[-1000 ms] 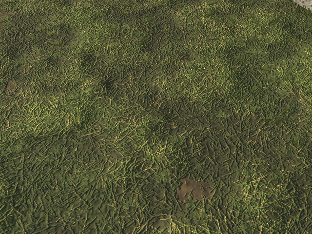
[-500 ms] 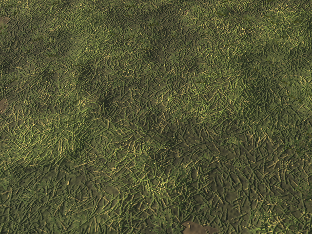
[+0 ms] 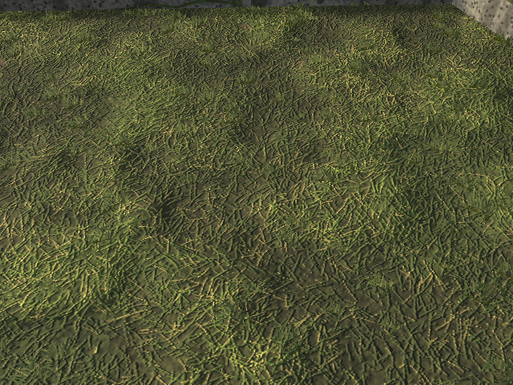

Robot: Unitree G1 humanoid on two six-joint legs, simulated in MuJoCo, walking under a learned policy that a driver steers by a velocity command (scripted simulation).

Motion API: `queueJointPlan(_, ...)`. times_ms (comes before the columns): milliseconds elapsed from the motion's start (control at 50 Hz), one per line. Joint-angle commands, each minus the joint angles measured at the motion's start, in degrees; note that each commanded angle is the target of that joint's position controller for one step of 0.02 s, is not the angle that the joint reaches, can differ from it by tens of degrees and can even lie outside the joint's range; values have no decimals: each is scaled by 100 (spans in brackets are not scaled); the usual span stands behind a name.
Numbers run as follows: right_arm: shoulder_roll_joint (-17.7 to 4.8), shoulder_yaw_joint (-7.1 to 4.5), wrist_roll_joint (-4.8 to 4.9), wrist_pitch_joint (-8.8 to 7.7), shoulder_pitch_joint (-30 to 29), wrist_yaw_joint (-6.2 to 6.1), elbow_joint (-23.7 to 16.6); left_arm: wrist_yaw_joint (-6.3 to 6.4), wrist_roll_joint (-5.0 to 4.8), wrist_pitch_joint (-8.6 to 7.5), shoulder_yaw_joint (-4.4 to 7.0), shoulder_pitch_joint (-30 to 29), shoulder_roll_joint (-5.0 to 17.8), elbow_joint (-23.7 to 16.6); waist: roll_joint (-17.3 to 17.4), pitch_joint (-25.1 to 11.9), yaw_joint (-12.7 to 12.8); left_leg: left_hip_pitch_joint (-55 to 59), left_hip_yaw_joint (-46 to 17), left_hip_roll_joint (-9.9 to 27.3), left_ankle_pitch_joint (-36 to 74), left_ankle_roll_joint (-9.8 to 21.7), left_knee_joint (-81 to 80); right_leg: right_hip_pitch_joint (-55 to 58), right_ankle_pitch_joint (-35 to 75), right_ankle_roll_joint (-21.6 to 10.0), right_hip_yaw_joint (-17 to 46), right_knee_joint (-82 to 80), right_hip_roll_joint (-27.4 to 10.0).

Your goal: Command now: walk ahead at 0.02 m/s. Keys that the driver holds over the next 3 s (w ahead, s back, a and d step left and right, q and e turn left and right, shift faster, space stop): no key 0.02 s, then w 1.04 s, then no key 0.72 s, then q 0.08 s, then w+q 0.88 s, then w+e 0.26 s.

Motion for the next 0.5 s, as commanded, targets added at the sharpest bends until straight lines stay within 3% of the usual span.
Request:
queueJointPlan(20, -672, -105, 6, -24, 80, -28, -127, 24, -12, -14, 95, 85, 517, -140, 65, -378, 7, 232, -148, 192, 1665, 261, -304, 199, 1347, -121, 246, -295, -289)
queueJointPlan(60, -645, -116, 50, 12, 234, -30, -7, 29, -55, 19, 115, 251, 525, -16, 2, -371, 12, 163, 34, 6, 279, 322, -223, 149, -38, -192, 154, -292, -176)
queueJointPlan(100, -623, -127, 102, 1, 188, -34, -48, 42, -126, 26, 174, 294, 682, -19, -240, 114, 56, -462, 138, -138, -1508, 456, 3, -179, -2011, -440, 505, -512, -359)
queueJointPlan(120, -568, -113, 118, -62, 82, -31, -122, 47, -164, -23, 193, 441, 749, -11, -386, 386, 130, -883, 160, -155, -1759, 485, 208, -182, -2566, -612, 941, -760, -641)
queueJointPlan(160, -353, -68, 136, -248, -190, 33, -294, 32, -199, -171, 284, 906, 1049, 109, -919, 589, 267, -1590, 398, -223, -1144, 493, 1108, 242, -2993, -1126, 2363, -1406, -1591)
queueJointPlan(200, -369, -80, 145, -382, -384, 127, -415, 22, -144, -315, 304, 904, 1075, 82, -919, 679, 237, -1858, 157, -6, -1119, 650, 1612, 258, -2420, -1391, 3013, -1563, -2075)
queueJointPlan(240, -348, -83, 181, -447, -123, 201, -345, -25, -182, -387, 291, 584, 1002, -51, -789, 541, 10, -1510, 142, 101, -1240, 785, 1155, 226, -1683, -1195, 2524, -1354, -1953)
queueJointPlan(280, -431, -177, 179, -461, 758, 202, 56, -66, -264, -342, 288, -4, 985, -235, -576, 295, -498, 563, 456, -216, -154, 779, -94, -885, -907, -717, 1377, -836, -1238)
queueJointPlan(300, -696, -286, 119, -440, 1361, 185, 249, -72, -232, -354, 241, -220, 828, -350, -76, 106, -724, 1419, -167, 97, -67, 858, -366, -1499, -99, -421, 744, 173, -802)
queueJointPlan(320, -1322, -454, 140, -446, 2102, 177, 376, -61, -164, -417, 158, -318, 481, -563, 1569, -144, -849, 2260, -2308, 1335, -408, 1440, -1351, -2551, -340, 59, -238, 2279, -6)
queueJointPlan(340, -1206, -360, 58, -514, 2293, 242, 371, -41, -175, -496, 166, -443, 500, -655, 1660, -214, -874, 2538, -3827, 2018, -261, 1935, -1776, -3392, -1737, 47, 336, 3562, 191)
queueJointPlan(360, -860, -231, 31, -577, 1864, 232, 251, -85, -272, -552, 192, -313, 559, -603, 970, 24, -563, 2484, -3375, 1999, -87, 1830, -1569, -3847, -1531, -102, 725, 4262, -187)
queueJointPlan(380, -681, -171, 41, -610, 1544, 251, 123, -130, -315, -581, 185, -181, 552, -527, 693, 77, -390, 2354, -2703, 1755, 161, 1602, -1531, -3929, -992, -233, 726, 4372, -401)
queueJointPlan(400, -694, -143, 52, -618, 1306, 282, 33, -138, -286, -596, 210, -197, 569, -494, 466, 172, -280, 2159, -2215, 1599, 476, 1426, -1626, -3930, -501, -288, 668, 4142, -572)
queueJointPlan(440, -478, -43, 20, -563, 1199, 283, -23, -166, -209, -547, 268, -266, 592, -484, 478, 214, -165, 1723, -1381, 1277, 1406, 1169, -1800, -3423, 73, -248, 540, 3502, -745)
queueJointPlan(500, -638, -45, -14, -502, 1438, 183, -13, -197, -155, -444, 225, -642, 354, -619, 467, 282, -198, 1469, -822, 1076, 2030, 1184, -2015, -3208, 614, -37, 298, 2640, -663)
